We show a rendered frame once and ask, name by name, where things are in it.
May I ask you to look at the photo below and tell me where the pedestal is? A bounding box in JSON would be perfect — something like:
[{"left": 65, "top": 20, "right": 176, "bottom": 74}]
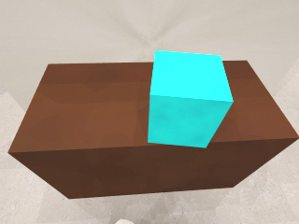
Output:
[{"left": 7, "top": 60, "right": 299, "bottom": 200}]

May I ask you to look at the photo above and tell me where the carton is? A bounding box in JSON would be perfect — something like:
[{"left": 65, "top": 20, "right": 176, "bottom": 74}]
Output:
[{"left": 148, "top": 50, "right": 234, "bottom": 148}]

